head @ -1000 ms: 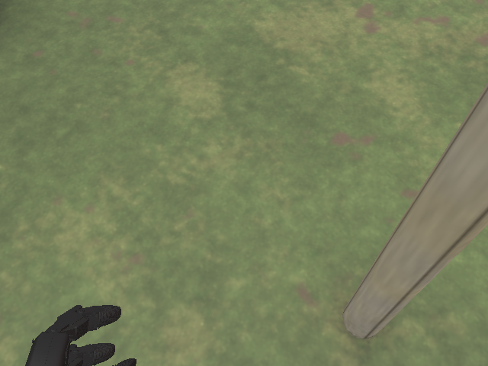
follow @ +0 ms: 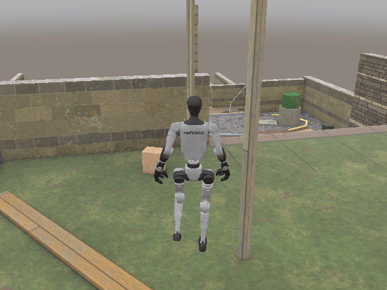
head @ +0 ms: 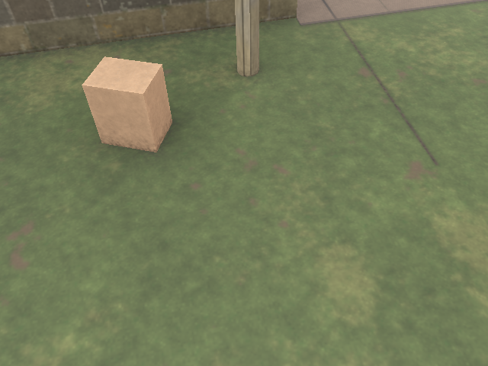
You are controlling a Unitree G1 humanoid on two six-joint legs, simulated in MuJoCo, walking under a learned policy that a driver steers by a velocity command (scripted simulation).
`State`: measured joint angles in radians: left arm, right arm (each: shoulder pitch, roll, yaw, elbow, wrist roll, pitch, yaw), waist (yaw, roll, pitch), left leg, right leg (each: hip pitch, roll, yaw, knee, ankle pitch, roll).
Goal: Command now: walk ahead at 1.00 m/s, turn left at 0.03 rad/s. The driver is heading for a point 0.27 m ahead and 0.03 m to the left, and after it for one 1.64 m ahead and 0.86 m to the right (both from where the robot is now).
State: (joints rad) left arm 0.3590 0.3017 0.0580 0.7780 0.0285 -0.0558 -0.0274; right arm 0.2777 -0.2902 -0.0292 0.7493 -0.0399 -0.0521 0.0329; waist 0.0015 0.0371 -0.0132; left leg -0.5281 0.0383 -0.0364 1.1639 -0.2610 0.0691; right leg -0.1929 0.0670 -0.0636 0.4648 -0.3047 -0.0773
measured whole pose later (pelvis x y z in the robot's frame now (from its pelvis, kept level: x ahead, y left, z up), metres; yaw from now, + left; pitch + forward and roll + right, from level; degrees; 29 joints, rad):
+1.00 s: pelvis +0.42 -0.03 +0.00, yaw -46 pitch +3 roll +2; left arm 0.18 0.34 0.10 0.55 -0.02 0.05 0.03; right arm -0.01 -0.31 -0.08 0.73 0.01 -0.01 -0.01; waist 0.03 0.00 0.07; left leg -0.49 -0.04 -0.14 0.76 -0.32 -0.07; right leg -0.39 0.10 0.18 0.51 -0.16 -0.05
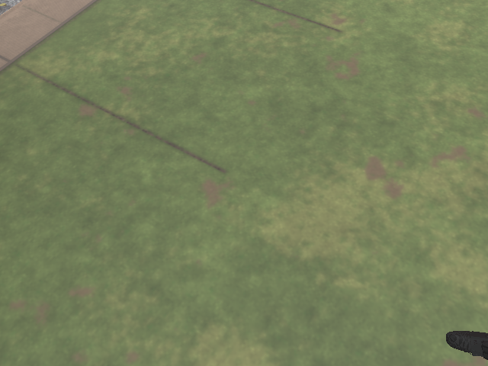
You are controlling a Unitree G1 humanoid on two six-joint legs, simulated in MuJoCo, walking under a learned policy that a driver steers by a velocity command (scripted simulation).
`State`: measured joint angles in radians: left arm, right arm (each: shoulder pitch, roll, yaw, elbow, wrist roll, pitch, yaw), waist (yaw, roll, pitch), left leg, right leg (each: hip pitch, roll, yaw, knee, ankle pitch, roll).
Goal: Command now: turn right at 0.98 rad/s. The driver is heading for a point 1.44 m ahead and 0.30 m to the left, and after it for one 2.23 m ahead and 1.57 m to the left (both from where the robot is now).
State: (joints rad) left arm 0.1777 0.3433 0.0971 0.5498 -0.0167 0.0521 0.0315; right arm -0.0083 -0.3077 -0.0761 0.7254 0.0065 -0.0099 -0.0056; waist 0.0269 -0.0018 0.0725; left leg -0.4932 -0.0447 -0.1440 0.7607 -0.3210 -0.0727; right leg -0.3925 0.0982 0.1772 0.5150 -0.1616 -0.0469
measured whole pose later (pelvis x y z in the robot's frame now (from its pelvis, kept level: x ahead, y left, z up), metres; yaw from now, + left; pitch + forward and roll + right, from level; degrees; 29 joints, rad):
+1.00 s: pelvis +0.03 +0.08 +0.00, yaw +26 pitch +3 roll -2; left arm 0.08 0.32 0.09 0.65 0.01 -0.01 0.03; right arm 0.17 -0.33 -0.09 0.59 0.01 0.05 -0.03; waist -0.01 -0.02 0.08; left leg -0.33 -0.07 -0.12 0.48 -0.19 0.06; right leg -0.58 0.01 0.09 1.00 -0.34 0.08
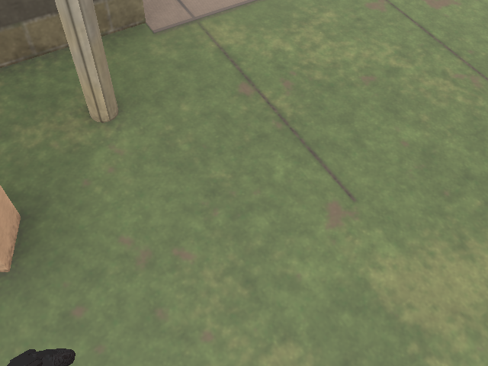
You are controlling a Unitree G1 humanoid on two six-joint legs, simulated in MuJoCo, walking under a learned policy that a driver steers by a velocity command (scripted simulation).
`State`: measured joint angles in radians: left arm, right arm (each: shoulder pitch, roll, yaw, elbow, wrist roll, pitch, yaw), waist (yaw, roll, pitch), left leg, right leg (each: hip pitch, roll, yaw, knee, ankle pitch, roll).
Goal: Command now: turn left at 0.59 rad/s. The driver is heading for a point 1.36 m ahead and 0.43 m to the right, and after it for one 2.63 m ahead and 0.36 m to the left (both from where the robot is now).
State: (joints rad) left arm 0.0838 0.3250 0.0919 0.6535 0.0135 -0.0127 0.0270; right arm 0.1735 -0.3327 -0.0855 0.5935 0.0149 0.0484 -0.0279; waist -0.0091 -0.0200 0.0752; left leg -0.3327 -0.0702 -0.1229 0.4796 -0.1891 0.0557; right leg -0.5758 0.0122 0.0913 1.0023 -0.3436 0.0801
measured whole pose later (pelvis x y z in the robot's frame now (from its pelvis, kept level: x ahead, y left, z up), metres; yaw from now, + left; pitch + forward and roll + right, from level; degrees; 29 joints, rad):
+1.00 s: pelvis +0.45 -0.25 -0.02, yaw -35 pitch +0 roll -2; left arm 0.34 0.30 0.03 0.77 0.03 -0.04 -0.02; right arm 0.25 -0.24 0.02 0.69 -0.05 -0.05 0.02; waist -0.03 0.02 0.04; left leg -0.64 0.15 -0.05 1.26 -0.29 -0.01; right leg -0.19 0.21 -0.03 0.50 -0.29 -0.18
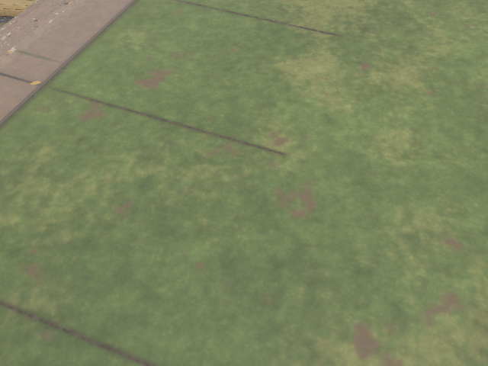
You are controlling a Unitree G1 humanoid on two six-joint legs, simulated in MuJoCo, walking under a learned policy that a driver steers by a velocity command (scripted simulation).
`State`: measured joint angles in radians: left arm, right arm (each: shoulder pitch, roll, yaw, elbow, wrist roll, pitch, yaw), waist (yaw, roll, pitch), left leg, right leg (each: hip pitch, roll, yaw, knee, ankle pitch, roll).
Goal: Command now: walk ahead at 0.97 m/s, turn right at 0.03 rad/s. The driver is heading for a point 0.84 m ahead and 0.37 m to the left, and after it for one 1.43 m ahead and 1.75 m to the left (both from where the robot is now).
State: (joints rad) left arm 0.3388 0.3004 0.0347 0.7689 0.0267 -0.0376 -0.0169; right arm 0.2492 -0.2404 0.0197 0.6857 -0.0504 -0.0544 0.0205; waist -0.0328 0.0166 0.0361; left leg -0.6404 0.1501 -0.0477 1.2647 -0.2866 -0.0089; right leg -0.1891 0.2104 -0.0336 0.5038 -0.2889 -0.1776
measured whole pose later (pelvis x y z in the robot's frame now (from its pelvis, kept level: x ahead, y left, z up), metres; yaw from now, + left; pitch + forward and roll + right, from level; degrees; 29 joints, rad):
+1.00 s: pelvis +0.93 +0.18 +0.00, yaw +46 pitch +2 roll -2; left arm 0.54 0.32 0.05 0.91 0.03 -0.10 0.00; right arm -0.05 -0.34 -0.03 0.58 -0.03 0.00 0.09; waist 0.08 0.05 0.02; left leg -0.81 0.05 0.10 0.95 -0.06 0.13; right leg 0.16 0.00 -0.27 0.24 -0.41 0.04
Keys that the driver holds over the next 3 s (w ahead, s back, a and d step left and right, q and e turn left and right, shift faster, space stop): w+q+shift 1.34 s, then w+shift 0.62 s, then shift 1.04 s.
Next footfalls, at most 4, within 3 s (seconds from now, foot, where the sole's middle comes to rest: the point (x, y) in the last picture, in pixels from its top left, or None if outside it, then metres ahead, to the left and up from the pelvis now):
0.26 left None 0.45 0.08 -0.76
0.66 right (242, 235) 0.90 0.00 -0.76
1.12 left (122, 189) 1.10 0.41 -0.76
1.50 right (66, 121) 1.45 0.67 -0.76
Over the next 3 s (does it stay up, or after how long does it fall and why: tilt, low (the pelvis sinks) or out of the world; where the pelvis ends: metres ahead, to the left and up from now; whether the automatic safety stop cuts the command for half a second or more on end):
stays up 1.45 1.35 -0.17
